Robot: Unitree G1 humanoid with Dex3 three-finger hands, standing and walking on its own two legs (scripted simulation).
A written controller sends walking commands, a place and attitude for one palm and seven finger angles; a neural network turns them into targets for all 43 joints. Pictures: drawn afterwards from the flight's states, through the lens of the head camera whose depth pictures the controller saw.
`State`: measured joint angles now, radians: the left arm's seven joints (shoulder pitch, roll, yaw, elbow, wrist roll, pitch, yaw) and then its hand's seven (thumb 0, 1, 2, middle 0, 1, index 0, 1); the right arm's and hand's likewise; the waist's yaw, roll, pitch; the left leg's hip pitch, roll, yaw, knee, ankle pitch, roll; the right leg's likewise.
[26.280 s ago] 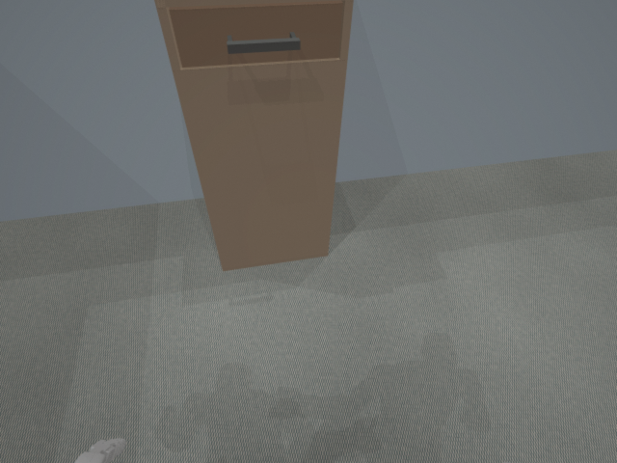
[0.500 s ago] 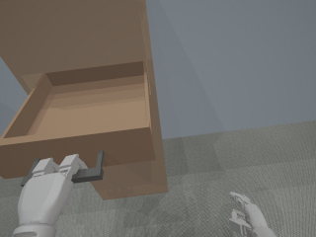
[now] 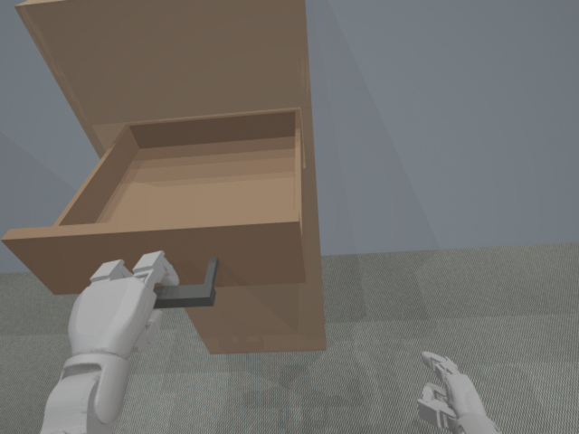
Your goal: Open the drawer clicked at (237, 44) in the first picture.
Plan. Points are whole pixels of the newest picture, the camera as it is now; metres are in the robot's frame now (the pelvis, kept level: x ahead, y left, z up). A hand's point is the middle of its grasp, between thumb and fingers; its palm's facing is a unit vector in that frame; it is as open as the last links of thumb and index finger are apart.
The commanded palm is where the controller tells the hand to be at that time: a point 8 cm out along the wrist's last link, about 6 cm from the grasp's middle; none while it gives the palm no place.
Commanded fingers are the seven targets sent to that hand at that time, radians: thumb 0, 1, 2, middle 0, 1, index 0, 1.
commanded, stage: open the thumb to release the handle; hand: left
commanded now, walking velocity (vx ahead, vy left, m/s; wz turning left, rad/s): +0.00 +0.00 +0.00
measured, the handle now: (154, 283) +0.25 +0.22 +0.12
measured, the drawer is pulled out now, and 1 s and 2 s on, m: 0.29 0.29 0.29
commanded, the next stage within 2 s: lift the hand off the handle in 0.24 s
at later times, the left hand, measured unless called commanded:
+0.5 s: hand (159, 325) +0.21 +0.21 +0.09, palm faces +0.12 -0.11 -0.99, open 13.8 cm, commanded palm +0.18 +0.21 +0.15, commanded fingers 0.00 -0.50 0.30 -0.30 -1.20 -0.30 -1.20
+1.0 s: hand (153, 305) +0.22 +0.21 +0.12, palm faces +0.12 -0.08 -0.99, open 13.6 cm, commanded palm +0.19 +0.21 +0.20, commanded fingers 0.00 -0.50 0.30 -0.30 -1.20 -0.30 -1.20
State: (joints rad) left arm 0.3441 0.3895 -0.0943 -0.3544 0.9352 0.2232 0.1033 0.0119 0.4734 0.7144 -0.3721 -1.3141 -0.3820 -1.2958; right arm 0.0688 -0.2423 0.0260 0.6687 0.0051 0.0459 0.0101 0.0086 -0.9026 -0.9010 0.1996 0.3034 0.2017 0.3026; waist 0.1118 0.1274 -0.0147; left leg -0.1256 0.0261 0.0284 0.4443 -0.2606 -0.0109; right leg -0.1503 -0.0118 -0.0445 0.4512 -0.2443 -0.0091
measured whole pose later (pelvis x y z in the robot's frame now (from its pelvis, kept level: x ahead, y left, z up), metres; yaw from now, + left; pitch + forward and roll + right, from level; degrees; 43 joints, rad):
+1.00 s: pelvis -0.03 -0.01 +0.00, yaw +0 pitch -6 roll +0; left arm 0.05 0.45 -0.16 -0.15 0.91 0.15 0.04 0.00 -0.50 0.30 -0.42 -1.25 -0.36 -1.22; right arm 0.06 -0.24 0.04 0.71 0.03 -0.01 -0.02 0.01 -0.90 -0.90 0.20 0.30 0.20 0.30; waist 0.12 0.14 0.02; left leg -0.08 0.02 0.02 0.37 -0.18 -0.02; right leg -0.11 -0.01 -0.05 0.40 -0.17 -0.02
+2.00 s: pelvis -0.04 +0.00 +0.00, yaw +0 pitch -4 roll +1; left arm -0.21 0.60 -0.01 -0.33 0.77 0.29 -0.16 0.00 -0.50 0.30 -0.33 -1.21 -0.32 -1.20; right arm 0.04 -0.29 0.05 0.66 0.06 0.07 0.03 0.01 -0.90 -0.90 0.20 0.30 0.20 0.30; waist 0.12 0.16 -0.01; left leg -0.16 0.01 0.03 0.44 -0.21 -0.01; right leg -0.20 -0.03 -0.03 0.48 -0.21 -0.01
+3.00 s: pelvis -0.02 +0.01 +0.00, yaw -1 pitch -5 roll -1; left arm 0.06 0.36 0.49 -0.57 -0.09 -0.19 0.11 0.00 -0.17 0.44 -0.29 -0.99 -0.28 -0.98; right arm 0.20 -0.23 0.02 0.69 0.01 -0.13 -0.04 0.01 -0.90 -0.90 0.20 0.30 0.20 0.30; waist 0.05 0.06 0.05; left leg -0.11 0.04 0.03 0.45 -0.25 -0.01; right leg -0.10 0.01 -0.04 0.38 -0.19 -0.01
